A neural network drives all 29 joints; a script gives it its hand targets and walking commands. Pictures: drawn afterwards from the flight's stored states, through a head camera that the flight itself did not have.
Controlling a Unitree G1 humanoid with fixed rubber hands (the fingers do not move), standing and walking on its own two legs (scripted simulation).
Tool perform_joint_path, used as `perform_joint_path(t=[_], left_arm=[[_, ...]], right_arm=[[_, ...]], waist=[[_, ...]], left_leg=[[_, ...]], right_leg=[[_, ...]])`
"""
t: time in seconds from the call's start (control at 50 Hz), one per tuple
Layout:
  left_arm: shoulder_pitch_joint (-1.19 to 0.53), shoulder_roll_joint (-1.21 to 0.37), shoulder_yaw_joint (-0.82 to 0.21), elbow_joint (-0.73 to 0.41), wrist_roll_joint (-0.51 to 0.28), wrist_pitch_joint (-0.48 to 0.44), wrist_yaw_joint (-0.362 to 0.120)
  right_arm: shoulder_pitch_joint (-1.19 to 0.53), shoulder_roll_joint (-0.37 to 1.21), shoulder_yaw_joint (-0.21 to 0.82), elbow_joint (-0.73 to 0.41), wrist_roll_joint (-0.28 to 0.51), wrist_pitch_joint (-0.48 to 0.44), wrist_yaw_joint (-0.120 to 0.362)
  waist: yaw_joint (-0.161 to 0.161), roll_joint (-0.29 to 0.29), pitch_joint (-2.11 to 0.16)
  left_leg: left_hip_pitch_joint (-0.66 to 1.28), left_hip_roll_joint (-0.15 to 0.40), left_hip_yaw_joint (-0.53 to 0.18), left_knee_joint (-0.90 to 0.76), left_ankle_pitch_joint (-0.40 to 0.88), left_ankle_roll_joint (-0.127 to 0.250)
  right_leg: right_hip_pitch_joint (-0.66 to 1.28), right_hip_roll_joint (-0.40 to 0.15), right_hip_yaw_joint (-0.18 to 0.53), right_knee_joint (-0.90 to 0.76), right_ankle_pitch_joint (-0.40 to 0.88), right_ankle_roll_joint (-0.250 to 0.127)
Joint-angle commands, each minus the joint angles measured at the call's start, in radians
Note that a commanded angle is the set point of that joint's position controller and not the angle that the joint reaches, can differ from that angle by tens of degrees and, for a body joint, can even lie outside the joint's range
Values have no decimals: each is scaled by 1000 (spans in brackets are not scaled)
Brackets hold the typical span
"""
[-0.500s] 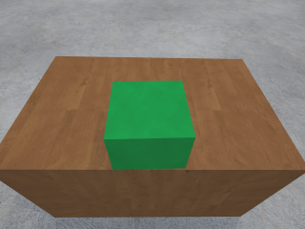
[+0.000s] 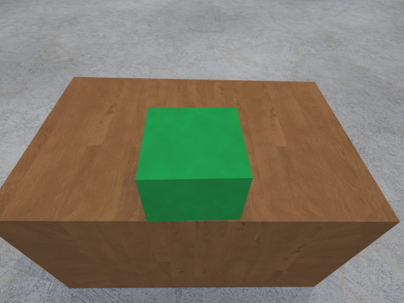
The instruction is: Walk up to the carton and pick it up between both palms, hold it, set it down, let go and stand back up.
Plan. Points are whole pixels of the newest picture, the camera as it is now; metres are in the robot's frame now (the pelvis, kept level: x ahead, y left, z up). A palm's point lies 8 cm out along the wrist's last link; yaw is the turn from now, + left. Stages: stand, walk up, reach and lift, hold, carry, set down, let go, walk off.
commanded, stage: stand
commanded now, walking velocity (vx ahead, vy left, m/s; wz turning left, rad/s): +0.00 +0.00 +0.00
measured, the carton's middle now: (193, 162) +0.49 +0.04 -0.04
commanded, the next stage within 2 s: walk up in 0.04 s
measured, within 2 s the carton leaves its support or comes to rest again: neither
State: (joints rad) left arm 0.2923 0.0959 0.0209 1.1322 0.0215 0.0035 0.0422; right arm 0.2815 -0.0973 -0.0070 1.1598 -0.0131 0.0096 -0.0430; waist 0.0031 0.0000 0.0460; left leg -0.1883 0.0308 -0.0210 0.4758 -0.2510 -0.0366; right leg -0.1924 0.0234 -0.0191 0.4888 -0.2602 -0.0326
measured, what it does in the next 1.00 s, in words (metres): steps to the left: left foot, then right foot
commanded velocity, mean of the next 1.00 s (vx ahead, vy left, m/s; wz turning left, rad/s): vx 0.00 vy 0.00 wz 0.00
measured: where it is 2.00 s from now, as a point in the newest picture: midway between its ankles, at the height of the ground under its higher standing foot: outside the picture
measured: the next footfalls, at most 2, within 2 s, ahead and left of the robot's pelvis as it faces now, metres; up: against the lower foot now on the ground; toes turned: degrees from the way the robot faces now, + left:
left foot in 0.54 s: +0.02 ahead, +0.22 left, +0.00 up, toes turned +4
right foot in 0.94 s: +0.02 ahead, +0.01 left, +0.00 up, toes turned -6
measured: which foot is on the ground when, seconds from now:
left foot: down 0.00-0.28, up 0.30-0.52, down 0.54-1.00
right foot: down 0.00-0.56, up 0.58-0.92, down 0.94-1.00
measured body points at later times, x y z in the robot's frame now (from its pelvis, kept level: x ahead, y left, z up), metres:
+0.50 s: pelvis -0.03 +0.06 -0.01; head +0.00 +0.05 +0.44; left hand -0.01 +0.30 -0.14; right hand +0.06 -0.19 -0.16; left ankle -0.02 +0.19 -0.71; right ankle +0.00 -0.10 -0.74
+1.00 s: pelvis -0.03 +0.10 -0.01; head -0.01 +0.09 +0.44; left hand +0.08 +0.30 -0.14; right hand +0.01 -0.13 -0.16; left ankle -0.02 +0.22 -0.74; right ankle -0.02 +0.01 -0.74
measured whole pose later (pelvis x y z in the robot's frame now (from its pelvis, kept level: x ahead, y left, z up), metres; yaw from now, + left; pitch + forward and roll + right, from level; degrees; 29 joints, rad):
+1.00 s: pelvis -0.03 +0.10 -0.01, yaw -4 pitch -1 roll +1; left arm 0.29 0.11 0.03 0.76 0.04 -0.01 0.01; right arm 0.33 -0.16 -0.03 0.80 -0.02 0.01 -0.01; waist -0.02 0.01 0.05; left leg -0.26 0.07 0.14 0.61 -0.33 -0.01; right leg -0.29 0.01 -0.05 0.62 -0.30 -0.05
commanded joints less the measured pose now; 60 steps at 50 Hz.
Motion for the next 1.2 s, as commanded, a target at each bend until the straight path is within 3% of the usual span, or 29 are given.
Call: perform_joint_path(t=[0.0,0.04,0.06,0.08,0.2,0.22,0.28,0.34,0.36,0.42,0.46,0.48,0.5,0.52,0.54,0.56,0.58,0.62,0.72,0.74,0.84,0.88,0.9,0.92,0.94,0.96,1.0,1.04,1.18], left_arm=[[65,65,6,-8,-4,-10,6],[81,86,8,-15,1,-11,3],[75,65,5,-7,1,-10,1],[55,94,10,-18,3,-15,4],[75,76,7,-23,-2,-4,-3],[85,120,21,-118,-7,-28,20],[87,207,49,-170,7,-44,44],[107,183,57,-226,34,-39,56],[103,183,64,-249,37,-39,63],[61,187,68,-304,44,-41,69],[-47,210,79,-349,33,-30,51],[-73,216,78,-365,33,-17,42],[-17,185,71,-351,25,-5,28],[41,104,40,-349,24,0,12],[73,59,15,-370,28,5,9],[53,96,32,-387,30,16,19],[-11,116,34,-402,35,19,16],[5,118,34,-389,27,16,9],[28,121,31,-402,37,12,-18],[7,133,32,-413,28,17,-19],[22,79,23,-451,27,4,-29],[81,71,24,-439,26,-14,-27],[129,98,39,-437,29,-28,-24],[157,147,51,-436,32,-42,-23],[80,196,56,-451,10,-49,-23],[48,182,55,-445,0,-51,-26],[7,117,30,-444,-2,-51,-31],[36,116,28,-428,-4,-52,-31],[63,110,27,-395,-9,-52,-42]], right_arm=[[69,-75,-10,-20,1,-9,-2],[54,-70,-9,-27,2,-3,-5],[72,-55,-7,-20,-5,2,-5],[88,-69,-8,-22,-1,3,-5],[87,-48,0,-20,-8,-5,3],[-13,-184,-19,-129,-10,1,22],[-27,-149,-24,-194,-29,21,25],[-69,-146,-30,-260,-29,45,26],[-90,-145,-28,-290,-30,53,26],[-51,-120,-30,-338,-26,56,35],[28,-108,-32,-336,-3,43,43],[110,-123,-36,-328,2,30,43],[148,-155,-53,-314,-8,13,41],[126,-235,-71,-337,-19,-4,39],[84,-276,-73,-377,-25,-7,30],[30,-322,-87,-412,-23,-1,21],[-19,-280,-78,-430,-12,5,19],[-53,-227,-59,-441,-19,-1,12],[9,-195,-65,-460,-27,-41,8],[-2,-181,-62,-456,-26,-45,3],[-31,-194,-62,-488,-25,-48,12],[-25,-185,-54,-471,-11,-41,24],[0,-168,-46,-468,-1,-39,32],[40,-124,-31,-468,5,-41,43],[40,-89,-17,-476,6,-31,41],[35,-88,-20,-478,-8,-27,38],[59,-94,-11,-446,-6,-36,42],[81,-120,-24,-424,-15,-34,48],[99,-106,-15,-389,-11,-44,42]], waist=[[-7,32,63],[5,-53,55],[-8,-23,52],[-17,-94,46],[-2,11,69],[22,160,50],[9,-38,-9],[37,-190,-2],[39,-186,4],[4,-202,-54],[-40,-237,-79],[-71,-173,-97],[-59,-71,-75],[-47,151,-78],[-17,250,-48],[-26,222,-43],[-39,183,28],[-20,134,83],[-41,70,8],[-32,39,21],[-7,126,5],[25,107,-30],[38,41,-67],[26,-84,-152],[-14,-110,-102],[-15,-102,-62],[-28,-71,-38],[-14,-83,-44],[-17,-12,13]], left_leg=[[-54,42,-51,-90,43,44],[-51,30,-41,-72,59,42],[-5,19,-19,-51,58,30],[-16,25,-22,-54,69,37],[-47,38,-28,-84,8,28],[-131,-4,-1,26,1,45],[-213,22,43,229,-126,39],[-324,33,21,459,-333,39],[-365,48,5,500,-338,41],[-295,60,-4,425,-285,40],[-87,29,62,246,-190,39],[25,8,89,56,-52,51],[103,-10,90,-59,95,37],[119,133,-118,-119,92,63],[25,299,-326,-197,41,117],[-122,342,-357,-255,-183,210],[-179,326,-333,-282,-272,234],[-84,267,-214,-223,-97,221],[19,321,-226,-188,17,255],[12,317,-228,-179,65,251],[-102,277,-96,-152,137,220],[-118,218,-25,-77,223,162],[-136,193,-4,5,210,123],[-165,117,59,128,60,70],[-162,37,96,123,-76,21],[-58,42,78,73,-114,27],[-22,53,71,-28,-11,32],[11,62,71,-51,17,33],[22,81,71,-99,60,23]], right_leg=[[-62,-88,97,-121,78,-15],[-58,-93,113,-162,28,-15],[-109,-109,151,-189,-56,-27],[-92,-105,136,-203,-60,-28],[-116,-87,118,-182,-77,-11],[-38,-186,210,-157,41,-25],[12,-375,348,-148,258,-124],[9,-403,378,-169,269,-176],[16,-418,375,-169,276,-180],[-1,-349,305,-145,235,-110],[-144,-245,138,-92,155,-44],[-164,-196,97,14,138,-20],[-213,-107,29,162,67,24],[-313,-49,-5,311,-162,74],[-375,-21,29,406,-396,89],[-330,-33,83,540,-405,87],[-343,-47,86,606,-353,90],[-424,-75,84,597,-286,95],[-361,-76,68,482,-256,72],[-369,-76,78,463,-224,75],[-174,-51,-2,266,-191,48],[-18,-30,-29,41,12,23],[84,-54,23,-55,130,12],[154,-195,230,-101,215,-34],[31,-270,345,-130,214,-100],[-94,-260,345,-160,126,-117],[-51,-185,198,-152,167,-65],[-31,-161,167,-153,135,-28],[-35,-123,102,-137,159,-27]])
